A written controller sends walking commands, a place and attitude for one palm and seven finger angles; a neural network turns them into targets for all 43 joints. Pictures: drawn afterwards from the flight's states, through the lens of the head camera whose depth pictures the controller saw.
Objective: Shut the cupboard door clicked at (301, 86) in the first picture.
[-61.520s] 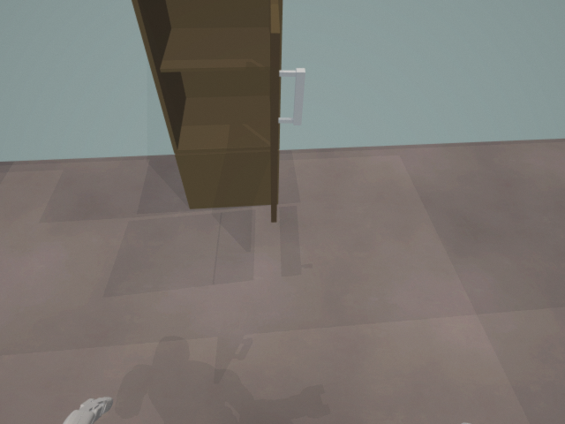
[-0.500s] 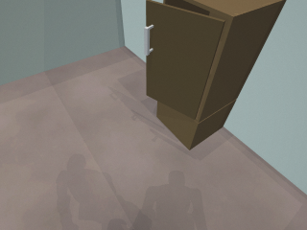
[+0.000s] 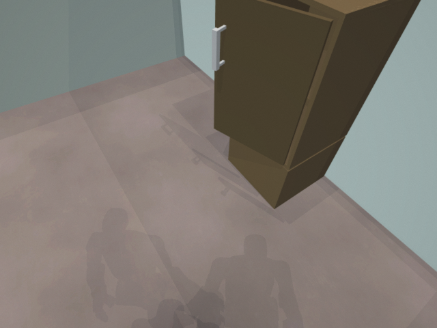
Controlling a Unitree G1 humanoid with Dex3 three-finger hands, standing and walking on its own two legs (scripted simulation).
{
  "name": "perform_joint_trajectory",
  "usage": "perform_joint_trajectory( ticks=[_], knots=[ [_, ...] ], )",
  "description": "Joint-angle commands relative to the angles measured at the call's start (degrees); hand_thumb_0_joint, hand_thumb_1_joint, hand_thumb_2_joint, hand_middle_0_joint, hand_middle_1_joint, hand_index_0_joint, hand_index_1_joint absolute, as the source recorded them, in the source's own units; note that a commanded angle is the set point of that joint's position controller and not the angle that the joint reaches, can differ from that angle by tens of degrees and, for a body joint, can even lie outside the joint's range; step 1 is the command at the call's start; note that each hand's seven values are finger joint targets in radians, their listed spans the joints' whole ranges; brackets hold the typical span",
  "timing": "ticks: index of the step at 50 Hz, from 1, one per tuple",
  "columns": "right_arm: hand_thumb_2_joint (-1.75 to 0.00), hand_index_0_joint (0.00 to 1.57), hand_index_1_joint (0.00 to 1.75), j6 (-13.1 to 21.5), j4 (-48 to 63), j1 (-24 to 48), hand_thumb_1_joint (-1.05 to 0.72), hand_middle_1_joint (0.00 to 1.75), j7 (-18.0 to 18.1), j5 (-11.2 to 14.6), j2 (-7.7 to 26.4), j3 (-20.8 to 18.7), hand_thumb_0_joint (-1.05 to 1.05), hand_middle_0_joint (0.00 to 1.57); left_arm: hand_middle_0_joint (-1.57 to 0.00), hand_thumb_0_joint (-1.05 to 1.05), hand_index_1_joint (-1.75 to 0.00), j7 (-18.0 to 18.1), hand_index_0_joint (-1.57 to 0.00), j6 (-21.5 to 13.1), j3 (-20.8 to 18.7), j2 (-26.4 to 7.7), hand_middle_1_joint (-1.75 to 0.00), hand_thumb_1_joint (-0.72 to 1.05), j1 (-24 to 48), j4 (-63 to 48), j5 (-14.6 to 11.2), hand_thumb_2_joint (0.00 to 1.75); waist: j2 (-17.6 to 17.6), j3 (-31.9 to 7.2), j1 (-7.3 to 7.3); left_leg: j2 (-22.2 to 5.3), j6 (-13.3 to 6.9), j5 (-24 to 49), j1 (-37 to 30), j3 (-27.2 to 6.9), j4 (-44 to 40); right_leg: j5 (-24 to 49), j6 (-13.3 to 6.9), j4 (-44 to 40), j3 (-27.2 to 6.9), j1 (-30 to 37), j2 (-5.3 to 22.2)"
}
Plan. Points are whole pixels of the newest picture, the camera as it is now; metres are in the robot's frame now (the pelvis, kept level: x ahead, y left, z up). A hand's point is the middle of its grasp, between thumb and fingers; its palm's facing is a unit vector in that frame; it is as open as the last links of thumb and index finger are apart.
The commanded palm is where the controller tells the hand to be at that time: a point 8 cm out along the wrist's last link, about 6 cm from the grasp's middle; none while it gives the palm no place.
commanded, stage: walk to a spot facing it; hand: left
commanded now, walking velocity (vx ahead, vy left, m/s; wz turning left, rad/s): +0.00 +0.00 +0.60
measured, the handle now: (219, 48) +0.97 +0.03 +0.02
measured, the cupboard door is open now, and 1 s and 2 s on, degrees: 18 18 18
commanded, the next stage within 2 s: none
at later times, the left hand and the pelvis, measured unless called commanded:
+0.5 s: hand out of the picture +0.05 +0.24 -0.17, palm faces +0.27 -0.92 -0.27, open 7.4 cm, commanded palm none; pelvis +0.00 +0.01 -0.01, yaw +17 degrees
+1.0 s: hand out of the picture -0.06 +0.16 -0.17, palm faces +0.62 -0.74 -0.25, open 7.4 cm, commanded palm none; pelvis +0.03 -0.03 -0.01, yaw +39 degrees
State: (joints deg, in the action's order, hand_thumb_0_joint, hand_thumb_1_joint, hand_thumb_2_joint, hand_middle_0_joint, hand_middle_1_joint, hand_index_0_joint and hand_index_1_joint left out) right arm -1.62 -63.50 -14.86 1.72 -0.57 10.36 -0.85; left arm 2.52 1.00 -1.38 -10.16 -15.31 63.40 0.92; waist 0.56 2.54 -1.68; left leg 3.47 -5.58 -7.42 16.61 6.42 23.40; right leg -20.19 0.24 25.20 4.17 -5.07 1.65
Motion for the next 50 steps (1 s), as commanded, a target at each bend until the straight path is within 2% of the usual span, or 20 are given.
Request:
perform_joint_trajectory(
  ticks=[1,4,6,9,13,14,15,16,18,20,28,31,32,33,34,35,37,42,47,50],
  knots=[
    [-0.90,0.20,0.30,-0.01,4.24,-0.17,-0.90,0.30,-0.18,-0.62,8.16,-2.34,0.00,0.20,-0.20,0.00,-0.30,0.16,-0.20,0.33,-2.34,-6.75,-0.30,0.90,-7.52,-2.26,0.26,0.90,-3.09,0.51,2.27,-11.24,1.52,-3.23,1.65,-17.91,-5.36,1.42,-2.36,-0.86,-2.13,-4.61,4.55],
    [-0.90,0.20,0.30,-0.41,6.43,0.24,-0.90,0.30,-0.68,-0.47,7.21,-2.89,0.00,0.20,-0.20,0.00,-0.30,0.18,-0.20,0.21,-3.40,-8.89,-0.30,0.90,-7.65,-4.14,0.60,0.90,4.65,-1.78,2.72,-6.83,3.51,-1.38,6.79,-13.12,3.70,3.37,-5.61,-4.53,-4.91,-0.31,10.20],
    [-0.90,0.20,0.30,-0.73,7.74,1.89,-0.90,0.30,-1.15,-0.84,5.25,-3.15,0.00,0.20,-0.20,0.00,-0.30,0.49,-0.20,-0.10,-3.82,-9.57,-0.30,0.90,-3.85,-6.68,0.69,0.90,11.83,-0.15,2.78,-2.40,5.44,-14.58,12.20,-5.31,22.97,17.35,-11.20,-7.20,-9.07,-0.38,20.51],
    [-0.90,0.20,0.30,-1.04,9.90,2.63,-0.90,0.30,-1.56,-0.63,4.80,-3.51,0.00,0.20,-0.20,0.00,-0.30,0.97,-0.20,-0.54,-3.83,-9.76,-0.30,0.90,-0.22,-8.93,1.14,0.90,6.72,2.16,1.10,-5.68,5.74,-21.75,16.93,-5.14,34.13,39.02,-11.68,-1.73,-4.03,1.73,21.99],
    [-0.90,0.20,0.30,-0.79,10.87,-1.03,-0.90,0.30,-2.14,-1.06,5.50,-3.19,0.00,0.20,-0.20,0.00,-0.30,0.33,-0.20,-0.57,-4.72,-13.37,-0.30,0.90,-0.17,-10.15,0.47,0.90,3.94,-0.97,-1.43,-3.07,5.34,-6.17,1.93,1.17,12.24,43.83,-4.37,16.18,5.98,-0.54,15.89],
    [-0.90,0.20,0.30,-0.30,10.27,-5.71,-0.90,0.30,-2.13,-1.17,8.92,-3.97,0.00,0.20,-0.20,0.00,-0.30,-0.12,-0.20,-0.48,-4.65,-12.58,-0.30,0.90,-0.33,-11.00,0.07,0.90,-4.81,-4.24,-3.42,-7.24,2.55,12.90,-8.37,-7.35,6.33,32.31,-0.74,27.19,7.58,-9.50,12.22],
    [-0.90,0.20,0.30,0.13,10.14,-9.02,-0.90,0.30,-1.62,-1.32,14.89,-5.34,0.00,0.20,-0.20,0.00,-0.30,-0.50,-0.20,-0.19,-3.71,-8.61,-0.30,0.90,-0.55,-13.37,-0.65,0.90,-22.67,-6.21,-3.92,-22.82,-6.69,38.81,-14.95,-31.36,1.78,-12.13,3.48,41.31,6.29,-23.93,3.21],
    [-0.90,0.20,0.30,-0.28,8.93,-10.60,-0.90,0.30,-1.12,-0.71,16.55,-5.53,0.00,0.20,-0.20,0.00,-0.30,-0.15,-0.20,0.63,-3.40,-9.32,-0.30,0.90,3.05,-15.23,-0.09,0.90,-16.54,-8.85,-4.75,-25.65,-9.24,32.49,-13.17,-34.76,-1.51,-19.48,1.96,45.17,-2.69,-23.99,2.22],
    [-0.90,0.20,0.30,0.00,11.84,-4.59,-0.90,0.30,-0.97,-1.49,15.76,-5.61,0.00,0.20,-0.20,0.00,-0.30,-0.34,-0.20,0.89,-4.02,-8.37,-0.30,0.90,5.92,-16.15,0.33,0.90,-9.43,-4.34,-2.98,-22.30,-6.59,-2.39,-2.49,-34.11,-5.85,-13.48,1.46,43.90,-4.57,-24.64,3.91],
    [-0.90,0.20,0.30,-0.02,13.60,0.50,-0.90,0.30,-0.62,-1.81,14.39,-4.91,0.00,0.20,-0.20,0.00,-0.30,-0.97,-0.20,1.21,-4.28,-8.62,-0.30,0.90,7.10,-15.93,0.59,0.90,-7.76,-0.80,-1.26,-19.41,-4.43,-12.80,4.42,-31.85,-7.99,-7.46,1.84,41.99,-5.60,-23.48,3.72],
    [-0.90,0.20,0.30,-0.58,15.37,2.56,-0.90,0.30,-0.97,-1.79,15.16,-5.98,0.00,0.20,-0.20,0.00,-0.30,-1.32,-0.20,1.01,-3.61,-7.01,-0.30,0.90,4.71,-17.73,0.49,0.90,-8.46,-7.20,0.07,-13.74,-3.20,-5.90,0.28,-29.29,-4.99,-4.87,2.21,21.17,-3.50,-16.36,-1.53],
    [-0.90,0.20,0.30,-1.09,16.67,5.72,-0.90,0.30,-1.25,-1.18,13.85,-6.15,0.00,0.20,-0.20,0.00,-0.30,-1.11,-0.20,0.53,-4.12,-8.61,-0.30,0.90,-0.51,-17.09,0.32,0.90,-8.73,-7.59,3.18,-9.75,-0.14,-6.22,7.23,-26.82,-0.89,2.33,1.93,4.89,-2.48,-3.84,-2.45],
    [-0.90,0.20,0.30,-1.28,17.11,5.78,-0.90,0.30,-1.54,-0.64,11.39,-6.05,0.00,0.20,-0.20,0.00,-0.30,-0.88,-0.20,0.07,-4.74,-11.33,-0.30,0.90,-2.30,-17.04,0.71,0.90,-2.21,-7.89,4.02,-5.38,3.02,-11.40,13.34,-23.32,5.30,0.86,0.07,-4.35,-7.67,2.40,2.84],
    [-0.90,0.20,0.30,-1.13,17.87,4.87,-0.90,0.30,-1.77,-0.16,7.46,-5.60,0.00,0.20,-0.20,0.00,-0.30,-0.51,-0.20,-0.47,-5.68,-16.65,-0.30,0.90,-1.72,-18.03,1.59,0.90,13.79,-6.48,4.35,2.48,7.86,-20.20,22.70,-12.73,21.57,-5.47,-5.88,-12.78,-26.31,4.42,18.77],
    [-0.90,0.20,0.30,-1.06,18.11,6.17,-0.90,0.30,-1.97,-0.82,10.08,-6.00,0.00,0.20,-0.20,0.00,-0.30,-0.17,-0.20,-0.26,-5.15,-17.44,-0.30,0.90,2.23,-19.04,1.19,0.90,12.73,-3.66,3.58,0.69,8.08,-26.00,20.10,-10.80,36.50,1.63,-9.67,-12.88,-28.24,-5.85,26.41],
    [-0.90,0.20,0.30,-1.46,17.76,4.24,-0.90,0.30,-2.45,-1.27,9.38,-6.01,0.00,0.20,-0.20,0.00,-0.30,-0.11,-0.20,-0.15,-4.20,-14.76,-0.30,0.90,6.81,-19.98,0.92,0.90,7.75,-1.16,0.64,-1.37,7.38,-22.91,18.74,-11.94,43.55,3.77,-10.16,-11.29,-20.70,-10.56,23.41],
    [-0.90,0.20,0.30,-1.92,15.92,3.21,-0.90,0.30,-2.69,-1.18,8.61,-5.61,0.00,0.20,-0.20,0.00,-0.30,-0.10,-0.20,-0.75,-3.63,-11.13,-0.30,0.90,8.98,-20.45,0.63,0.90,9.35,-0.51,-0.92,-3.31,8.41,-18.25,19.43,-9.68,48.69,19.17,-8.64,-5.68,-12.84,-7.76,17.26],
    [-0.90,0.20,0.30,-1.70,17.82,8.23,-0.90,0.30,-3.26,-0.53,6.38,-3.91,0.00,0.20,-0.20,0.00,-0.30,0.13,-0.20,-1.15,-4.35,-12.51,-0.30,0.90,0.09,-17.82,0.73,0.90,9.99,-4.13,2.82,-3.96,9.18,-18.36,17.04,-3.57,32.89,43.78,-7.06,1.65,-2.81,5.73,16.29],
    [-0.90,0.20,0.30,-0.78,18.82,10.52,-0.90,0.30,-3.57,-0.41,5.86,-3.06,0.00,0.20,-0.20,0.00,-0.30,-0.66,-0.20,-1.39,-5.40,-14.40,-0.30,0.90,-4.13,-15.62,1.06,0.90,13.40,-4.96,4.76,-3.52,7.16,-18.95,10.87,0.21,18.68,37.96,-6.27,2.32,-1.86,8.16,18.27],
    [-0.90,0.20,0.30,0.35,17.11,4.49,-0.90,0.30,-3.57,-0.86,8.19,-3.56,0.00,0.20,-0.20,0.00,-0.30,-1.74,-0.20,-1.77,-5.44,-14.69,-0.30,0.90,-2.29,-15.52,0.57,0.90,8.31,-6.36,0.70,-2.25,5.16,-13.78,-4.93,1.79,6.00,24.05,-3.35,9.17,2.62,-1.70,17.28]
  ],
)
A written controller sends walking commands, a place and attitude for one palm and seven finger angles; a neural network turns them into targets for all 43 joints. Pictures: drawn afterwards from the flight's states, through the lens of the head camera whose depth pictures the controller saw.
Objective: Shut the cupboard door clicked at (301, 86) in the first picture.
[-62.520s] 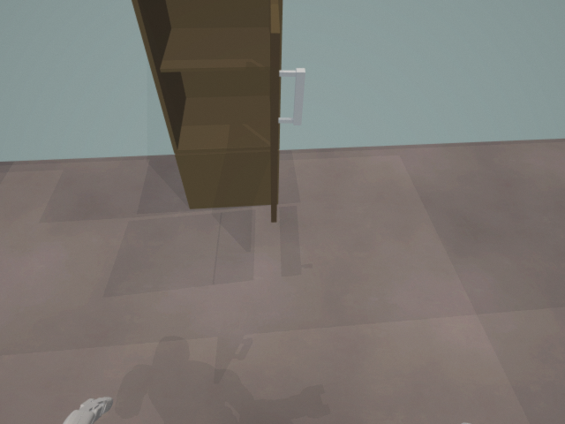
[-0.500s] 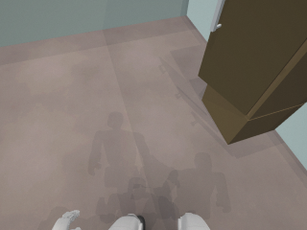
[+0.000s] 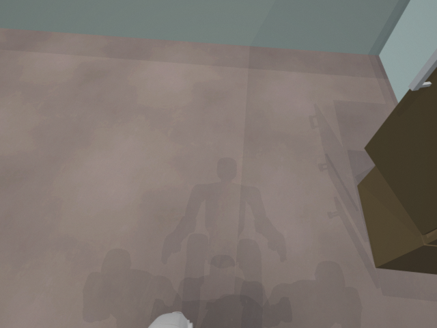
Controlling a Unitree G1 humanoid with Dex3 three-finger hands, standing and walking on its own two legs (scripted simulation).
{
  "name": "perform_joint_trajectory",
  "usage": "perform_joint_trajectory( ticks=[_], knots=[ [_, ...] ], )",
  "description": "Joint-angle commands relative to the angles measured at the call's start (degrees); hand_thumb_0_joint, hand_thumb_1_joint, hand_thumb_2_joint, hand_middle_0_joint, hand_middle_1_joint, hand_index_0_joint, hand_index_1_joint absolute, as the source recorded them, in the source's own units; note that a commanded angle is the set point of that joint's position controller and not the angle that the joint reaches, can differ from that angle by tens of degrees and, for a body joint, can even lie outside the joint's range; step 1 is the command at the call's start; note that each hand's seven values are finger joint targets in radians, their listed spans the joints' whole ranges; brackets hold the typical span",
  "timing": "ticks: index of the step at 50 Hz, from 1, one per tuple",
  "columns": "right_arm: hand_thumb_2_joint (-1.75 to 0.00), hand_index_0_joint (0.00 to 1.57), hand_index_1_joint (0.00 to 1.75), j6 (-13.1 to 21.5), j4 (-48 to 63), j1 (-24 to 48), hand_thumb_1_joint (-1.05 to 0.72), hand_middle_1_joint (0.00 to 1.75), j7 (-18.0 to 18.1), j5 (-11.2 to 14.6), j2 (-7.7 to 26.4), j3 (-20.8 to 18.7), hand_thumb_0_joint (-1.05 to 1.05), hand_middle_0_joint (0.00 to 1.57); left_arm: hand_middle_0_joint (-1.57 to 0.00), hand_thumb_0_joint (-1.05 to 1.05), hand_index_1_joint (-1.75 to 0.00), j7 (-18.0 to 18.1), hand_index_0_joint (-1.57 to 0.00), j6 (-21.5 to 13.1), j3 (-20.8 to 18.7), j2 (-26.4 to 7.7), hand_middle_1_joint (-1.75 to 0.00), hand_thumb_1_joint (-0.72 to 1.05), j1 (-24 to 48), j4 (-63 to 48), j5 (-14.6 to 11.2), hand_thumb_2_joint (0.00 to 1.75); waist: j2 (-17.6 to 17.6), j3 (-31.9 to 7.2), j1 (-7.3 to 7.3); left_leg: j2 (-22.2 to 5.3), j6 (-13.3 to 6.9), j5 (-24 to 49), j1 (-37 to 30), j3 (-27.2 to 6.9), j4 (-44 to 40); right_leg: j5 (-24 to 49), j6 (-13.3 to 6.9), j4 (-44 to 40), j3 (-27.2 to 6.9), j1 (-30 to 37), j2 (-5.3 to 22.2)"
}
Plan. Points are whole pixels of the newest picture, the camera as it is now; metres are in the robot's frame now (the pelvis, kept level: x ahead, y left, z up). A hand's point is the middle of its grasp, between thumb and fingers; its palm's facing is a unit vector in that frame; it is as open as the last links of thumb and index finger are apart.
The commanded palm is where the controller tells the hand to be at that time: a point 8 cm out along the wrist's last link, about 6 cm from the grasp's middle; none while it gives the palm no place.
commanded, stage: walk to a spot facing it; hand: left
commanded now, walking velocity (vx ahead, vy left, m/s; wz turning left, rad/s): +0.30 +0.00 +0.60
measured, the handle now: (435, 66) +0.76 -0.55 +0.03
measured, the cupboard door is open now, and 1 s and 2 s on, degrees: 18 18 18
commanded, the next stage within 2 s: turn to face it in 1.02 s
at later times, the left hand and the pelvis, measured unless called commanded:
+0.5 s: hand (128, 277) +0.22 +0.21 -0.14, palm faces +0.19 -0.94 -0.28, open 7.4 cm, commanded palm none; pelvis +0.13 -0.02 -0.01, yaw +14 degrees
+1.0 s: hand (132, 325) +0.13 +0.19 -0.19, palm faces +0.59 -0.78 -0.19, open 7.4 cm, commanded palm none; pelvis +0.29 +0.08 -0.02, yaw +34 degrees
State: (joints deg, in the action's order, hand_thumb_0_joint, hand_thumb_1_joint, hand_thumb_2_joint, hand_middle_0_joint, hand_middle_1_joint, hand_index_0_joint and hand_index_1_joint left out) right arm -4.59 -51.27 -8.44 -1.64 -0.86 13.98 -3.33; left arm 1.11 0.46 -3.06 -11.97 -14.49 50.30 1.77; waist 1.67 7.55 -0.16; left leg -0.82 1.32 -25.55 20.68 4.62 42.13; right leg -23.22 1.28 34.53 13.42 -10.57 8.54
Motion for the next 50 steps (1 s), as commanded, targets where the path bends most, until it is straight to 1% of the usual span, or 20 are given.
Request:
perform_joint_trajectory(
  ticks=[1,2,3,4,8,17,20,21,22,23,24,27,30,42,44,46,47,48,49,50],
  knots=[
    [-0.90,0.20,0.30,3.94,3.33,-7.71,-0.90,0.30,-0.01,-0.85,8.79,-2.06,0.00,0.20,-0.20,0.00,-0.30,-0.77,-0.20,-1.09,-3.49,-11.00,-0.30,0.90,-2.36,-3.22,-0.70,0.90,-2.74,-13.99,-4.30,-4.13,-5.16,7.46,-22.10,-6.66,-19.13,18.24,-1.15,12.47,-2.53,-7.97,6.93],
    [-0.90,0.20,0.30,4.19,1.86,-14.44,-0.90,0.30,0.63,-1.42,16.13,-4.12,0.00,0.20,-0.20,0.00,-0.30,-1.58,-0.20,-1.16,-2.04,-6.98,-0.30,0.90,1.46,-6.68,-0.77,0.90,-21.62,-14.36,-8.03,-20.32,-13.34,15.55,-32.79,-31.37,-21.83,-12.89,2.80,28.19,-0.83,-29.04,-2.36],
    [-0.90,0.20,0.30,3.96,-0.33,-19.20,-0.90,0.30,1.15,-0.96,16.13,-4.22,0.00,0.20,-0.20,0.00,-0.30,-1.32,-0.20,-0.76,-1.53,-7.87,-0.30,0.90,9.19,-9.44,-0.04,0.90,-15.30,-11.23,-10.27,-23.41,-17.33,18.81,-31.22,-33.57,-23.78,-14.26,1.61,33.69,-8.55,-35.28,-1.90],
    [-0.90,0.20,0.30,4.04,-0.44,-18.27,-0.90,0.30,1.26,-0.81,14.07,-3.12,0.00,0.20,-0.20,0.00,-0.30,-1.16,-0.20,-0.79,-1.78,-8.68,-0.30,0.90,11.32,-9.36,0.15,0.90,-11.87,-9.30,-9.02,-20.86,-15.63,9.98,-25.57,-29.79,-25.07,-10.54,0.88,33.09,-11.68,-32.84,0.06],
    [-0.90,0.20,0.30,5.55,3.02,-7.11,-0.90,0.30,2.23,-0.85,10.17,-1.78,0.00,0.20,-0.20,0.00,-0.30,-2.49,-0.20,-0.59,-2.40,-7.80,-0.30,0.90,6.41,-5.44,0.09,0.90,-10.44,-3.48,-2.76,-12.95,-11.47,4.39,-12.57,-22.69,-28.17,2.13,1.80,30.26,-12.94,-27.97,-0.90],
    [-0.90,0.20,0.30,6.20,0.97,-7.81,-0.90,0.30,1.83,-0.92,10.12,-2.39,0.00,0.20,-0.20,0.00,-0.30,-3.38,-0.20,-1.01,-1.93,-6.13,-0.30,0.90,8.56,-6.43,-0.13,0.90,-8.44,-3.29,-1.53,-9.61,-11.73,3.49,-6.88,-19.43,-28.39,10.07,3.13,7.13,-9.63,-16.60,-4.46],
    [-0.90,0.20,0.30,6.09,0.61,-6.19,-0.90,0.30,1.80,-0.77,9.46,-2.34,0.00,0.20,-0.20,0.00,-0.30,-3.26,-0.20,-1.84,-2.39,-6.67,-0.30,0.90,2.37,-4.76,-0.02,0.90,-7.16,-5.44,1.74,-7.79,-10.22,4.88,-1.43,-18.56,-21.80,12.63,2.68,-1.24,-8.14,-2.27,-7.27],
    [-0.90,0.20,0.30,6.16,0.72,-5.57,-0.90,0.30,1.74,-0.36,7.96,-2.18,0.00,0.20,-0.20,0.00,-0.30,-2.90,-0.20,-2.39,-3.19,-8.40,-0.30,0.90,-3.24,-3.04,0.09,0.90,-2.83,-6.73,4.45,-4.83,-8.48,3.08,5.51,-16.25,-14.37,11.08,1.92,-5.10,-10.79,8.75,-5.81],
    [-0.90,0.20,0.30,6.48,1.49,-6.13,-0.90,0.30,1.42,0.27,4.66,-1.49,0.00,0.20,-0.20,0.00,-0.30,-2.22,-0.20,-3.25,-4.35,-13.65,-0.30,0.90,-11.01,-1.26,0.68,0.90,10.43,-12.07,7.88,1.62,-5.41,-2.49,14.52,-9.61,2.20,-2.92,-1.26,-13.26,-23.53,20.75,5.49],
    [-0.90,0.20,0.30,6.59,3.08,-7.31,-0.90,0.30,1.51,0.33,2.20,-1.09,0.00,0.20,-0.20,0.00,-0.30,-1.58,-0.20,-2.99,-5.01,-17.64,-0.30,0.90,-14.40,-0.96,0.59,0.90,21.58,-14.92,8.33,5.84,-3.94,-11.65,19.33,-6.01,20.80,-15.23,-5.43,-23.45,-43.51,20.72,19.28],
    [-0.90,0.20,0.30,6.12,3.32,-5.90,-0.90,0.30,1.20,-0.22,4.33,-1.79,0.00,0.20,-0.20,0.00,-0.30,-0.99,-0.20,-2.55,-4.35,-15.55,-0.30,0.90,-10.50,-1.74,-0.01,0.90,14.72,-8.86,5.99,1.55,-4.16,-7.73,20.57,-8.77,28.48,-21.46,-6.65,-26.37,-43.88,12.90,20.15],
    [-0.90,0.20,0.30,5.59,0.28,-5.87,-0.90,0.30,0.51,-0.75,3.34,-1.46,0.00,0.20,-0.20,0.00,-0.30,-0.57,-0.20,-3.40,-2.41,-7.78,-0.30,0.90,-1.18,-3.24,-0.16,0.90,7.38,-7.16,0.99,-3.82,-2.60,7.26,17.04,-8.31,32.69,-4.16,-5.13,-23.63,-25.10,3.25,13.91],
    [-0.90,0.20,0.30,4.44,-0.94,-6.90,-0.90,0.30,-0.38,-0.55,0.37,-1.05,0.00,0.20,-0.20,0.00,-0.30,-0.58,-0.20,-4.48,-1.85,-5.42,-0.30,0.90,-2.46,-1.92,-0.13,0.90,5.92,-7.29,-0.28,-3.50,-1.42,11.88,16.07,-5.54,29.74,15.06,-4.42,-21.65,-11.22,3.57,10.30],
    [-0.90,0.20,0.30,4.62,5.41,8.29,-0.90,0.30,-2.09,-0.83,-0.58,0.80,0.00,0.20,-0.20,0.00,-0.30,-0.14,-0.20,-5.08,-1.81,-7.34,-0.30,0.90,-11.09,3.40,0.17,0.90,5.56,-3.45,2.25,-3.03,-3.26,10.47,17.48,3.28,1.37,43.18,-5.62,-16.31,1.15,17.38,13.16],
    [-0.90,0.20,0.30,5.07,5.18,4.67,-0.90,0.30,-1.81,-0.83,1.08,0.34,0.00,0.20,-0.20,0.00,-0.30,-0.23,-0.20,-4.99,-2.31,-9.40,-0.30,0.90,-9.39,3.05,0.21,0.90,5.89,-5.84,0.04,-0.74,-5.11,7.16,8.58,5.06,-2.10,51.90,-5.59,-9.51,2.31,15.83,14.61],
    [-0.90,0.20,0.30,5.44,2.54,-7.36,-0.90,0.30,-1.27,-1.30,4.80,-0.92,0.00,0.20,-0.20,0.00,-0.30,-0.64,-0.20,-4.71,-2.67,-11.56,-0.30,0.90,-6.99,2.07,-0.49,0.90,2.98,-13.07,-6.38,3.48,-6.80,11.77,-11.37,6.21,-8.57,50.51,-3.35,8.59,6.46,7.78,11.97],
    [-0.90,0.20,0.30,5.73,1.15,-15.37,-0.90,0.30,-0.58,-1.66,10.92,-2.49,0.00,0.20,-0.20,0.00,-0.30,-1.32,-0.20,-4.52,-2.80,-10.32,-0.30,0.90,-6.54,0.58,-0.85,0.90,-6.60,-19.75,-10.17,-4.85,-10.25,16.10,-26.71,-7.41,-11.83,29.68,-0.65,24.75,5.89,-5.49,7.24],
    [-0.90,0.20,0.30,6.16,0.76,-19.04,-0.90,0.30,0.41,-1.35,17.83,-4.07,0.00,0.20,-0.20,0.00,-0.30,-2.10,-0.20,-4.09,-1.75,-7.04,-0.30,0.90,-4.86,-2.71,-1.27,0.90,-18.66,-22.37,-10.46,-21.22,-17.77,29.08,-36.94,-34.15,-17.20,-10.36,2.35,42.30,0.22,-26.09,-2.40],
    [-0.90,0.20,0.30,5.66,-0.14,-19.94,-0.90,0.30,1.29,-0.06,18.17,-3.85,0.00,0.20,-0.20,0.00,-0.30,-1.55,-0.20,-3.43,-1.47,-9.29,-0.30,0.90,1.72,-5.30,-1.18,0.90,-8.73,-21.51,-10.83,-23.30,-18.93,33.38,-35.99,-36.88,-20.50,-9.49,1.54,47.20,-9.18,-30.13,-2.17],
    [-0.90,0.20,0.30,5.69,0.72,-16.04,-0.90,0.30,1.57,-0.34,16.92,-3.29,0.00,0.20,-0.20,0.00,-0.30,-1.26,-0.20,-3.54,-1.98,-7.94,-0.30,0.90,2.18,-5.85,-1.01,0.90,-3.43,-16.39,-7.80,-23.33,-18.18,26.14,-27.36,-32.29,-21.75,-7.22,1.22,46.94,-10.43,-29.59,-0.09]
  ],
)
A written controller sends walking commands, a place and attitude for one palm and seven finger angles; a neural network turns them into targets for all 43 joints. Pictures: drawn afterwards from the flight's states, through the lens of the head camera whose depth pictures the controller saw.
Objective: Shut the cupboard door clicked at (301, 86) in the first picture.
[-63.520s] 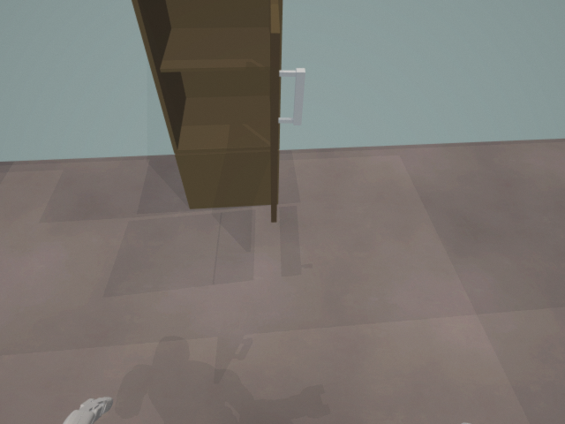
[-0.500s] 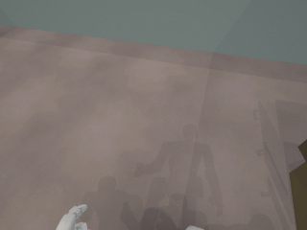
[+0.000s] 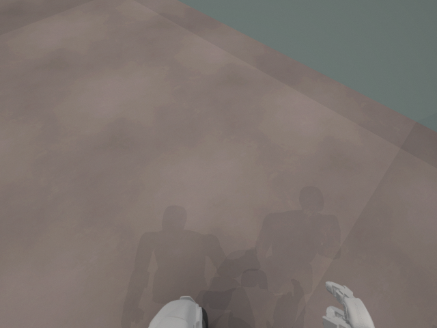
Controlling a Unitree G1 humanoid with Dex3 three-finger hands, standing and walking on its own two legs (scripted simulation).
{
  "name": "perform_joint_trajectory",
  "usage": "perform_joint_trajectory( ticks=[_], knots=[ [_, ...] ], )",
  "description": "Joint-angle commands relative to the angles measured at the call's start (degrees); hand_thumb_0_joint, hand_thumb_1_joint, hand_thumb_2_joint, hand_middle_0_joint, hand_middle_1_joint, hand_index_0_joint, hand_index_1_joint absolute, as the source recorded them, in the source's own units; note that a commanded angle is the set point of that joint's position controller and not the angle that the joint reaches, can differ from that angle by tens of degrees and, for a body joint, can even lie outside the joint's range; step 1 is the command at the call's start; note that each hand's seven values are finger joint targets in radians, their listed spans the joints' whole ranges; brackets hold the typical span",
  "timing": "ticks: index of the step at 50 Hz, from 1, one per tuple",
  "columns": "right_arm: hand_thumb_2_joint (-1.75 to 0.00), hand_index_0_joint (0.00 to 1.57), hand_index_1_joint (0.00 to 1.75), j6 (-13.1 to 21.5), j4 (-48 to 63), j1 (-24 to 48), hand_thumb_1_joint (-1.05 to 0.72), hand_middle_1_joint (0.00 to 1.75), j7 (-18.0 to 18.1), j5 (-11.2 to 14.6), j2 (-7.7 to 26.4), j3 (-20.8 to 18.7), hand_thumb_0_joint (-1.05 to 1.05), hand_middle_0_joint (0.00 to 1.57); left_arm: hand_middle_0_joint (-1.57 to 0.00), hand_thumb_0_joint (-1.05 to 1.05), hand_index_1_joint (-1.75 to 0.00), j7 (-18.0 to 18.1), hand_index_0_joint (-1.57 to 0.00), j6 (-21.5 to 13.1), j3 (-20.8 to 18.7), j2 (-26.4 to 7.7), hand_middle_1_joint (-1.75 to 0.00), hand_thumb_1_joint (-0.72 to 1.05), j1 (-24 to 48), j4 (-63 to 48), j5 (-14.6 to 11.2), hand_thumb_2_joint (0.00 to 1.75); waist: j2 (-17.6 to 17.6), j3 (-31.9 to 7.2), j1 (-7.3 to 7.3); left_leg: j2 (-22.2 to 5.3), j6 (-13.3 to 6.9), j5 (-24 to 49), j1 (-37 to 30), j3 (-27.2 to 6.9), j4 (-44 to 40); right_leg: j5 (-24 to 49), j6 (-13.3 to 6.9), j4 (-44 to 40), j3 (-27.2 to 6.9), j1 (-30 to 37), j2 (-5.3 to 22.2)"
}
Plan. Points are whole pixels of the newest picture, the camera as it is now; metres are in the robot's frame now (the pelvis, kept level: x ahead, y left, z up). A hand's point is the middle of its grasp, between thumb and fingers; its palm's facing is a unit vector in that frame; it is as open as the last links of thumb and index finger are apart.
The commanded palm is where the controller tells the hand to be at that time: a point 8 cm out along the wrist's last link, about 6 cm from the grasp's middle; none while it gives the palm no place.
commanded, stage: walk to a spot facing it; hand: left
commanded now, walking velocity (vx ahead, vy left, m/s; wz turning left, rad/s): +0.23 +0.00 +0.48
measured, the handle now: out of the picture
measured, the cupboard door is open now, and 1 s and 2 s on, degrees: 18 18 18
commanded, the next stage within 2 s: turn to face it in 0.02 s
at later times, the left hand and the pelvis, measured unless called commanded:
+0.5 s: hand (155, 256) +0.26 +0.16 -0.15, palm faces -0.06 -0.98 -0.18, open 7.4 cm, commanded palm none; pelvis +0.17 -0.01 +0.02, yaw -4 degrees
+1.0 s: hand (139, 213) +0.36 +0.22 -0.15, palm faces -0.24 -0.94 -0.23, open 7.4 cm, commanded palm none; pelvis +0.23 +0.03 +0.02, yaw -20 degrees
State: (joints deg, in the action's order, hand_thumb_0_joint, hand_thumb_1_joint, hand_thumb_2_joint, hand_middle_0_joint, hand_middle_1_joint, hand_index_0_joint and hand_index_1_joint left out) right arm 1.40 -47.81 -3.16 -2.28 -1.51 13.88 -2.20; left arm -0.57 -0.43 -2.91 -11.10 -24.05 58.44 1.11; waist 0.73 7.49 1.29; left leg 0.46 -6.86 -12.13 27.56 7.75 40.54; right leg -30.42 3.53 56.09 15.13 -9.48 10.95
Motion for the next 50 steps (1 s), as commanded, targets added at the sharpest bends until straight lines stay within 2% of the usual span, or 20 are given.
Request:
perform_joint_trajectory(
  ticks=[1,3,5,12,15,21,24,25,26,27,29,33,39,41,43,44,45,46,47,50],
  knots=[
    [-0.90,0.20,0.30,0.34,-0.72,-16.35,-0.90,0.30,2.65,0.19,14.29,-3.78,0.00,0.20,-0.20,0.00,-0.30,0.66,-0.20,-2.31,-2.05,-6.61,-0.30,0.90,10.77,-12.58,-0.06,0.90,-3.15,-13.44,-7.25,-21.63,-7.74,8.08,-26.83,-32.59,-21.43,3.04,-0.84,24.27,-13.17,-30.47,-1.66],
    [-0.90,0.20,0.30,0.96,0.66,-9.52,-0.90,0.30,2.90,0.08,9.30,-2.13,0.00,0.20,-0.20,0.00,-0.30,0.34,-0.20,-0.83,-2.35,-6.09,-0.30,0.90,6.88,-9.56,0.73,0.90,-3.85,-8.50,-3.06,-16.07,-3.76,6.53,-15.96,-24.23,-23.93,9.59,-0.31,18.35,-15.38,-24.80,-0.62],
    [-0.90,0.20,0.30,1.66,-0.29,-9.12,-0.90,0.30,3.00,0.19,7.75,-1.62,0.00,0.20,-0.20,0.00,-0.30,0.05,-0.20,-0.15,-2.27,-5.50,-0.30,0.90,4.54,-8.53,1.01,0.90,-5.17,-9.41,-1.24,-13.03,-2.66,11.38,-15.30,-20.04,-24.49,13.62,0.39,15.16,-15.13,-23.28,-1.95],
    [-0.90,0.20,0.30,2.00,-5.81,-14.35,-0.90,0.30,4.34,0.62,3.14,-0.16,0.00,0.20,-0.20,0.00,-0.30,1.22,-0.20,1.19,-0.26,-2.63,-0.30,0.90,7.95,-6.57,0.13,0.90,-3.80,-9.82,-0.49,-11.64,1.09,39.69,-21.65,-11.36,-21.98,21.25,-0.07,1.16,-15.83,-20.45,-5.96],
    [-0.90,0.20,0.30,1.53,-7.48,-15.37,-0.90,0.30,4.50,0.39,2.46,-0.06,0.00,0.20,-0.20,0.00,-0.30,1.21,-0.20,1.62,-0.08,-2.52,-0.30,0.90,10.94,-6.77,0.04,0.90,-6.89,-6.37,-1.03,-12.12,1.36,40.50,-20.75,-7.96,-21.79,21.79,-1.17,-4.56,-15.38,-18.31,-7.49],
    [-0.90,0.20,0.30,-0.15,-8.82,-16.51,-0.90,0.30,5.43,-0.30,3.79,-0.83,0.00,0.20,-0.20,0.00,-0.30,0.49,-0.20,2.17,-1.01,-2.98,-0.30,0.90,15.81,-9.58,0.18,0.90,-5.54,-4.15,-2.61,-17.88,-2.05,40.18,-24.35,-8.40,-16.33,14.20,-3.32,-13.94,-12.95,-15.63,-8.72],
    [-0.90,0.20,0.30,-0.51,-8.23,-14.97,-0.90,0.30,5.32,0.65,4.94,-1.64,0.00,0.20,-0.20,0.00,-0.30,0.43,-0.20,1.47,-1.75,-4.33,-0.30,0.90,7.40,-8.09,0.33,0.90,-3.35,-9.05,1.01,-15.58,1.35,43.22,-24.32,-4.72,-4.23,23.03,-4.61,-24.14,-12.04,-4.42,-10.44],
    [-0.90,0.20,0.30,-0.50,-7.11,-13.91,-0.90,0.30,5.16,1.27,4.61,-1.86,0.00,0.20,-0.20,0.00,-0.30,0.69,-0.20,0.74,-2.51,-6.80,-0.30,0.90,2.08,-6.83,0.62,0.90,2.07,-13.19,3.15,-11.18,4.28,34.20,-17.68,-2.22,6.87,42.65,-7.50,-27.90,-19.12,5.72,-5.96],
    [-0.90,0.20,0.30,-0.24,-4.90,-11.99,-0.90,0.30,4.84,1.73,2.14,-1.73,0.00,0.20,-0.20,0.00,-0.30,1.36,-0.20,-0.08,-3.36,-11.45,-0.30,0.90,-2.45,-5.41,0.90,0.90,13.11,-16.07,4.14,-1.47,8.52,-6.41,-1.60,2.22,23.14,72.41,-15.80,-29.78,-37.27,16.75,8.66],
    [-0.90,0.20,0.30,-0.88,-4.18,-10.93,-0.90,0.30,5.03,1.56,2.33,-1.31,0.00,0.20,-0.20,0.00,-0.30,2.04,-0.20,0.01,-3.28,-11.86,-0.30,0.90,-2.31,-5.18,-0.16,0.90,10.57,-15.97,3.71,0.47,9.21,-24.56,3.47,-5.50,30.37,76.91,-21.26,-31.33,-40.22,17.22,12.45],
    [-0.90,0.20,0.30,-1.55,-3.83,-7.87,-0.90,0.30,4.77,1.06,1.56,-1.28,0.00,0.20,-0.20,0.00,-0.30,3.08,-0.20,0.84,-3.29,-8.61,-0.30,0.90,4.87,-7.58,-0.06,0.90,7.23,-12.12,2.12,-3.80,9.05,-18.66,7.84,-10.29,30.58,62.97,-19.14,-32.39,-35.33,12.87,7.55],
    [-0.90,0.20,0.30,-3.07,-3.59,-8.39,-0.90,0.30,3.92,0.75,0.02,-1.06,0.00,0.20,-0.20,0.00,-0.30,2.52,-0.20,0.41,-3.06,-8.71,-0.30,0.90,9.61,-9.09,0.14,0.90,2.24,-11.22,-1.34,-3.76,10.59,-12.40,2.25,-8.55,22.98,52.70,-15.23,-34.41,-29.11,2.81,2.09],
    [-0.90,0.20,0.30,-2.49,-0.51,-5.39,-0.90,0.30,3.89,1.12,0.81,-1.34,0.00,0.20,-0.20,0.00,-0.30,1.47,-0.20,1.02,-4.06,-10.74,-0.30,0.90,9.68,-9.33,0.79,0.90,7.39,-11.61,-0.45,-2.03,11.07,-11.05,-2.02,-6.85,6.32,49.03,-14.08,-31.56,-31.46,2.03,-0.42],
    [-0.90,0.20,0.30,-2.11,-0.32,-6.24,-0.90,0.30,4.13,1.32,1.51,-1.36,0.00,0.20,-0.20,0.00,-0.30,1.20,-0.20,1.42,-4.35,-11.62,-0.30,0.90,10.94,-10.09,0.67,0.90,9.11,-11.62,-1.06,-0.85,10.90,-8.46,-7.28,-6.27,-0.37,48.08,-12.82,-29.68,-32.11,-1.08,-1.23],
    [-0.90,0.20,0.30,-1.54,-1.15,-10.31,-0.90,0.30,4.43,1.29,3.37,-1.69,0.00,0.20,-0.20,0.00,-0.30,1.05,-0.20,1.90,-4.23,-10.95,-0.30,0.90,13.34,-10.81,0.11,0.90,7.49,-11.27,-3.73,-1.38,10.73,1.17,-19.27,-6.41,-12.49,38.95,-9.15,-26.34,-31.40,-9.86,-3.92],
    [-0.90,0.20,0.30,-0.84,-1.29,-12.09,-0.90,0.30,4.44,0.88,7.25,-2.28,0.00,0.20,-0.20,0.00,-0.30,0.98,-0.20,2.18,-3.66,-7.89,-0.30,0.90,12.30,-11.74,-0.29,0.90,-3.95,-13.03,-3.78,-10.53,8.72,5.20,-25.72,-15.08,-19.92,23.49,-6.10,-19.76,-27.43,-16.31,-9.64],
    [-0.90,0.20,0.30,-0.52,-0.58,-13.80,-0.90,0.30,4.60,0.09,12.97,-3.22,0.00,0.20,-0.20,0.00,-0.30,0.57,-0.20,2.29,-3.05,-5.68,-0.30,0.90,10.46,-12.44,-0.76,0.90,-19.92,-14.88,-3.88,-25.59,1.84,19.53,-29.45,-28.42,-21.64,-4.95,-2.55,-5.11,-18.66,-23.30,-15.56],
    [-0.90,0.20,0.30,-1.16,-0.15,-14.10,-0.90,0.30,4.87,-0.27,13.37,-3.09,0.00,0.20,-0.20,0.00,-0.30,0.65,-0.20,2.54,-3.19,-8.06,-0.30,0.90,12.05,-12.75,-0.24,0.90,-14.42,-13.40,-4.80,-29.03,-3.07,22.97,-24.32,-29.42,-20.95,-8.13,-2.28,5.77,-19.03,-21.78,-13.07],
    [-0.90,0.20,0.30,-1.43,1.60,-10.87,-0.90,0.30,4.60,-0.58,11.81,-2.48,0.00,0.20,-0.20,0.00,-0.30,0.30,-0.20,2.50,-3.61,-8.07,-0.30,0.90,10.27,-13.20,0.08,0.90,-7.86,-11.77,-2.68,-27.71,-4.02,14.24,-18.76,-25.24,-22.28,-5.24,-2.01,10.70,-18.49,-20.45,-11.42],
    [-0.90,0.20,0.30,-1.32,3.50,-4.95,-0.90,0.30,4.69,-0.64,9.26,-1.79,0.00,0.20,-0.20,0.00,-0.30,-1.03,-0.20,3.54,-4.06,-8.89,-0.30,0.90,12.22,-12.63,0.33,0.90,-12.41,-6.63,-0.99,-21.59,-1.54,15.64,-15.16,-16.04,-22.00,1.16,-0.54,13.53,-16.85,-22.74,-8.99]
  ],
)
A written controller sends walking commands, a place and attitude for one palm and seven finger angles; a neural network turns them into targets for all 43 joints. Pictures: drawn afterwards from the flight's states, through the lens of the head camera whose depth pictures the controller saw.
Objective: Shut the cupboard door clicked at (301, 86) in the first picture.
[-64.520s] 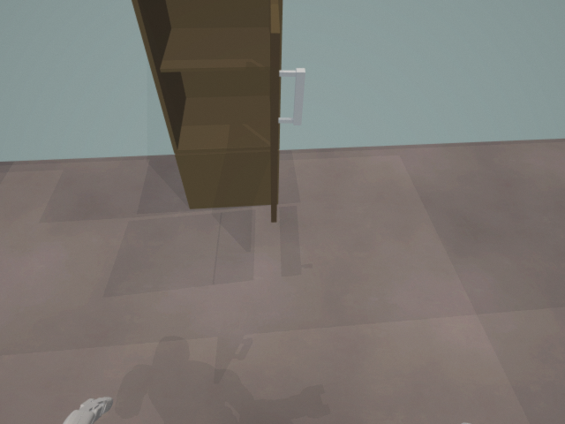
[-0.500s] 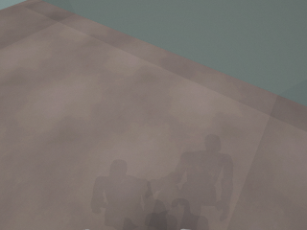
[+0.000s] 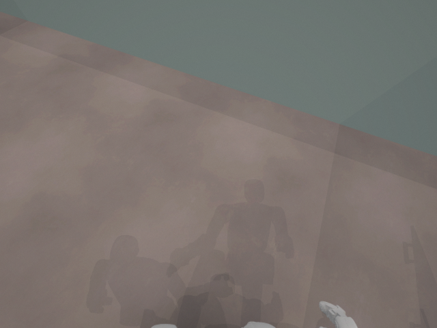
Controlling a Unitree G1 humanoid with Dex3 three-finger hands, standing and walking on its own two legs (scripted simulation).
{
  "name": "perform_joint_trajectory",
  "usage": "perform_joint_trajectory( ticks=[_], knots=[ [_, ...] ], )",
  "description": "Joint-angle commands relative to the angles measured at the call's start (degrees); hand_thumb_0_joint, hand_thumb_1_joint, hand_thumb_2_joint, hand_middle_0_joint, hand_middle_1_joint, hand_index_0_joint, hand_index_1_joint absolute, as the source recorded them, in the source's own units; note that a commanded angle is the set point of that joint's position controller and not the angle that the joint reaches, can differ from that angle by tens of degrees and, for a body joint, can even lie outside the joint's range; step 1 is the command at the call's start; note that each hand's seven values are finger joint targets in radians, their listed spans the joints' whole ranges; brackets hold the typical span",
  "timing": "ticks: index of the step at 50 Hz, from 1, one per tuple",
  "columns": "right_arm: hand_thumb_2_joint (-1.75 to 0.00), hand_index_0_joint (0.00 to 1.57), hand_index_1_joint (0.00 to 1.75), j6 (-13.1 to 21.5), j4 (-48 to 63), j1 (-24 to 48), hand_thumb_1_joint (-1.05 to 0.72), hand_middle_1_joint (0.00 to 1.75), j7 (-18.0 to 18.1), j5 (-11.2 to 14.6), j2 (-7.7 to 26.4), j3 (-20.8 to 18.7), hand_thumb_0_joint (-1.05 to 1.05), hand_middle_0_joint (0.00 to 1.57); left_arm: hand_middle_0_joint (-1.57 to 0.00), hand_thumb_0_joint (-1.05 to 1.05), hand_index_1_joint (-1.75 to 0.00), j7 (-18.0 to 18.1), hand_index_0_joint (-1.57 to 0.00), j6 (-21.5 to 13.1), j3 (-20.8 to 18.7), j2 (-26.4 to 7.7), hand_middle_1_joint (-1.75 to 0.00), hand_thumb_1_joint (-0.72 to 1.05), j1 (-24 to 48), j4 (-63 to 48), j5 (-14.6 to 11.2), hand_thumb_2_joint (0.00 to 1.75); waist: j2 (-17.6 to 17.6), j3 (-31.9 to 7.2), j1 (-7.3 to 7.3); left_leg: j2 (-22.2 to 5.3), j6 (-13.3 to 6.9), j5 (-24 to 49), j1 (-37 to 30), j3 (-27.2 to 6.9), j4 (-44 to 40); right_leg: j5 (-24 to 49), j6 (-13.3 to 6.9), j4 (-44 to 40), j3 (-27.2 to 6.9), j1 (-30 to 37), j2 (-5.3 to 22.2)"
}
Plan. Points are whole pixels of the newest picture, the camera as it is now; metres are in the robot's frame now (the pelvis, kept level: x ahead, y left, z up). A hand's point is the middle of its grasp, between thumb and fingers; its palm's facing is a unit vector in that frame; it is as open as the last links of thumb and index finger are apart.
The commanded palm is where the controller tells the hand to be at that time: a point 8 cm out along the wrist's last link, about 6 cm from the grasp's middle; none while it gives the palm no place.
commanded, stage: turn to face it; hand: left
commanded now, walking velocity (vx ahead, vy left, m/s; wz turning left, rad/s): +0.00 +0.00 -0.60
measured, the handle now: out of the picture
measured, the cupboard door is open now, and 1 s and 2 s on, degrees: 18 18 18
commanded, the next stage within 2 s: none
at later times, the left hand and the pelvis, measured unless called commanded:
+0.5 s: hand (151, 309) +0.16 +0.14 -0.15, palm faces -0.29 -0.92 -0.25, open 7.4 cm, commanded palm none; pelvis +0.01 -0.02 +0.01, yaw -17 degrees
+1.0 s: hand (165, 268) +0.25 +0.13 -0.15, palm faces -0.55 -0.80 -0.23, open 7.4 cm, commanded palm none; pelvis +0.04 +0.01 +0.01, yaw -36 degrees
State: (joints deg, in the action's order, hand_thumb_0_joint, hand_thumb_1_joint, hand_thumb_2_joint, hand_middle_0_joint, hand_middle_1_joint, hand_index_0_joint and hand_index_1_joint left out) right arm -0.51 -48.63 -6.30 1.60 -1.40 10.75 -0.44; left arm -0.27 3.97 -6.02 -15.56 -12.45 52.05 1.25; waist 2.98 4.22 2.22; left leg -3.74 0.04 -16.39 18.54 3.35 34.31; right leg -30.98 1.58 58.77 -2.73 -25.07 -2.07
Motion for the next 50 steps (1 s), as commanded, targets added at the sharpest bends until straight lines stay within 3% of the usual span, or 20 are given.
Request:
perform_joint_trajectory(
  ticks=[1,9,12,13,14,15,16,17,19,21,24,28,31,32,33,34,36,40,44,50],
  knots=[
    [-0.90,0.20,0.30,0.48,4.08,-1.62,-0.90,0.30,0.84,-0.77,12.13,-3.48,0.00,0.20,-0.20,0.00,-0.30,-1.63,-0.20,-0.64,-0.65,-3.67,-0.30,0.90,0.37,-6.39,0.06,0.90,-14.15,-3.82,-1.51,-16.13,-7.89,21.39,-7.60,-8.25,-14.91,2.64,1.69,8.27,2.17,-6.75,4.09],
    [-0.90,0.20,0.30,0.00,1.82,-6.44,-0.90,0.30,-0.02,-0.44,14.26,-5.01,0.00,0.20,-0.20,0.00,-0.30,-2.28,-0.20,-1.26,0.59,-2.16,-0.30,0.90,3.76,-8.48,0.07,0.90,-16.03,-7.74,-4.04,-16.61,-6.66,25.85,-12.79,-0.16,-9.18,6.62,0.65,-14.77,8.75,2.44,2.38],
    [-0.90,0.20,0.30,-0.39,2.05,-4.18,-0.90,0.30,-0.41,-0.02,14.80,-5.30,0.00,0.20,-0.20,0.00,-0.30,-2.10,-0.20,-1.63,0.10,-3.77,-0.30,0.90,-1.05,-6.87,0.10,0.90,-12.09,-7.99,-0.65,-15.00,-2.77,17.20,-5.27,3.28,-1.98,18.48,-0.96,-27.97,9.33,14.21,1.97],
    [-0.90,0.20,0.30,-0.48,2.55,-3.89,-0.90,0.30,-0.68,0.47,12.84,-5.10,0.00,0.20,-0.20,0.00,-0.30,-1.68,-0.20,-2.15,-0.58,-7.42,-0.30,0.90,-4.71,-5.90,0.40,0.90,-3.29,-9.17,1.32,-11.56,0.38,7.22,1.20,5.65,6.60,24.63,-2.85,-35.06,2.44,21.85,7.32],
    [-0.90,0.20,0.30,-0.63,5.11,-2.69,-0.90,0.30,-1.01,0.68,7.54,-3.67,0.00,0.20,-0.20,0.00,-0.30,-0.73,-0.20,-3.00,-1.68,-14.06,-0.30,0.90,-6.38,-5.53,0.92,0.90,15.81,-7.80,2.70,-1.79,4.16,-19.49,16.42,8.16,21.64,38.68,-9.01,-39.99,-19.33,26.89,21.84],
    [-0.90,0.20,0.30,-1.45,5.84,-0.29,-0.90,0.30,-0.44,0.63,9.46,-3.50,0.00,0.20,-0.20,0.00,-0.30,0.10,-0.20,-2.72,-1.65,-15.09,-0.30,0.90,-8.19,-5.00,-0.02,0.90,13.65,-7.76,3.96,-1.26,3.57,-21.01,17.30,-0.32,30.67,43.07,-13.82,-40.53,-21.79,21.58,25.61],
    [-0.90,0.20,0.30,-1.65,5.68,-0.16,-0.90,0.30,-0.51,0.79,8.97,-3.46,0.00,0.20,-0.20,0.00,-0.30,0.31,-0.20,-2.45,-1.18,-13.84,-0.30,0.90,-5.68,-5.79,-0.02,0.90,8.41,-5.02,2.18,-2.17,3.22,-16.68,18.82,-3.43,34.09,36.63,-14.25,-41.12,-18.01,19.07,23.70],
    [-0.90,0.20,0.30,-1.67,4.64,-1.11,-0.90,0.30,-0.24,0.66,9.07,-3.75,0.00,0.20,-0.20,0.00,-0.30,0.77,-0.20,-2.49,-1.15,-11.86,-0.30,0.90,-1.63,-6.60,0.14,0.90,13.02,-5.19,0.35,-2.64,3.53,-13.57,20.64,-4.22,35.00,32.38,-12.86,-41.52,-18.33,18.86,20.52],
    [-0.90,0.20,0.30,-1.49,2.74,-2.48,-0.90,0.30,-0.56,0.45,10.32,-3.99,0.00,0.20,-0.20,0.00,-0.30,1.00,-0.20,-2.48,-0.04,-8.67,-0.30,0.90,3.08,-7.68,-0.17,0.90,10.87,-5.49,-1.57,-3.46,4.42,-6.74,17.05,-4.17,33.87,34.40,-11.11,-39.44,-11.23,16.55,16.13],
    [-0.90,0.20,0.30,-1.54,1.98,-3.91,-0.90,0.30,-0.84,0.38,9.13,-3.69,0.00,0.20,-0.20,0.00,-0.30,0.80,-0.20,-3.00,0.21,-8.12,-0.30,0.90,2.33,-7.85,-0.14,0.90,6.23,-7.56,-2.15,-1.75,5.01,-4.97,14.11,-2.80,29.86,39.68,-10.74,-37.73,-9.00,16.87,14.28],
    [-0.90,0.20,0.30,-1.45,2.06,-3.44,-0.90,0.30,-0.72,0.56,8.27,-3.53,0.00,0.20,-0.20,0.00,-0.30,0.81,-0.20,-2.97,-0.07,-8.82,-0.30,0.90,0.66,-6.87,0.20,0.90,3.53,-8.30,-1.27,-0.48,5.23,-6.28,12.27,-1.99,22.80,39.06,-11.84,-37.23,-11.13,18.50,14.75],
    [-0.90,0.20,0.30,-0.79,2.88,-3.35,-0.90,0.30,-0.25,0.98,7.31,-3.21,0.00,0.20,-0.20,0.00,-0.30,0.65,-0.20,-2.55,-0.63,-9.82,-0.30,0.90,0.38,-6.27,0.40,0.90,5.02,-8.36,-0.98,1.37,4.70,-8.21,7.47,-1.61,10.62,41.82,-12.81,-34.94,-15.57,17.14,14.92],
    [-0.90,0.20,0.30,0.06,0.72,-9.97,-0.90,0.30,0.22,1.19,8.04,-3.28,0.00,0.20,-0.20,0.00,-0.30,0.53,-0.20,-1.87,-0.49,-8.55,-0.30,0.90,4.22,-6.70,-0.21,0.90,4.52,-8.67,-4.56,1.91,4.05,3.69,-7.47,-1.29,-7.45,35.31,-7.64,-29.92,-14.07,7.63,10.90],
    [-0.90,0.20,0.30,0.70,0.49,-11.44,-0.90,0.30,0.49,0.69,11.79,-3.88,0.00,0.20,-0.20,0.00,-0.30,0.27,-0.20,-1.48,0.08,-5.40,-0.30,0.90,3.66,-7.59,-0.77,0.90,-5.38,-9.43,-4.94,-5.97,1.77,4.87,-14.12,-9.09,-15.07,23.31,-4.26,-23.94,-9.52,0.27,4.70],
    [-0.90,0.20,0.30,0.87,1.06,-12.06,-0.90,0.30,0.62,-0.04,17.47,-4.92,0.00,0.20,-0.20,0.00,-0.30,-0.29,-0.20,-1.35,0.72,-2.50,-0.30,0.90,2.28,-8.45,-1.11,0.90,-22.01,-9.39,-4.62,-20.22,-4.34,12.53,-17.09,-22.64,-18.21,-0.86,-0.64,-10.19,-0.62,-8.17,-2.11],
    [-0.90,0.20,0.30,0.42,1.58,-12.59,-0.90,0.30,0.66,-0.19,17.64,-4.70,0.00,0.20,-0.20,0.00,-0.30,-0.23,-0.20,-1.33,0.75,-4.43,-0.30,0.90,4.05,-8.70,-0.35,0.90,-18.26,-7.86,-5.52,-24.10,-8.43,16.15,-12.60,-23.48,-17.22,-5.21,-0.43,0.43,-0.46,-6.74,0.58],
    [-0.90,0.20,0.30,0.70,2.99,-6.74,-0.90,0.30,0.90,-0.62,13.93,-3.75,0.00,0.20,-0.20,0.00,-0.30,-1.06,-0.20,-0.80,-0.48,-4.85,-0.30,0.90,3.11,-7.15,0.41,0.90,-15.16,-4.82,-2.80,-19.94,-8.52,13.41,-6.52,-16.97,-18.57,0.11,0.68,9.42,-0.12,-7.12,2.48],
    [-0.90,0.20,0.30,0.71,2.96,-6.03,-0.90,0.30,1.11,-0.50,12.00,-3.57,0.00,0.20,-0.20,0.00,-0.30,-2.15,-0.20,-0.34,-0.11,-3.01,-0.30,0.90,3.31,-6.52,0.09,0.90,-12.24,-5.46,-2.71,-14.96,-6.86,23.15,-12.08,-4.27,-14.32,5.51,1.92,7.55,3.18,-7.70,3.72],
    [-0.90,0.20,0.30,0.68,0.98,-10.04,-0.90,0.30,0.92,-0.30,12.30,-4.16,0.00,0.20,-0.20,0.00,-0.30,-2.16,-0.20,-0.37,0.23,-1.78,-0.30,0.90,5.92,-7.45,-0.01,0.90,-12.28,-7.02,-4.50,-16.88,-7.56,26.83,-16.71,-1.75,-13.09,5.88,2.13,0.69,5.08,-7.08,4.60],
    [-0.90,0.20,0.30,0.21,-0.02,-9.05,-0.90,0.30,0.04,-0.45,13.91,-5.22,0.00,0.20,-0.20,0.00,-0.30,-2.10,-0.20,-1.07,0.67,-1.27,-0.30,0.90,6.26,-7.61,0.04,0.90,-15.30,-7.91,-4.69,-18.04,-6.71,28.07,-14.97,2.30,-8.72,6.36,0.46,-15.82,8.72,2.02,2.91]
  ],
)
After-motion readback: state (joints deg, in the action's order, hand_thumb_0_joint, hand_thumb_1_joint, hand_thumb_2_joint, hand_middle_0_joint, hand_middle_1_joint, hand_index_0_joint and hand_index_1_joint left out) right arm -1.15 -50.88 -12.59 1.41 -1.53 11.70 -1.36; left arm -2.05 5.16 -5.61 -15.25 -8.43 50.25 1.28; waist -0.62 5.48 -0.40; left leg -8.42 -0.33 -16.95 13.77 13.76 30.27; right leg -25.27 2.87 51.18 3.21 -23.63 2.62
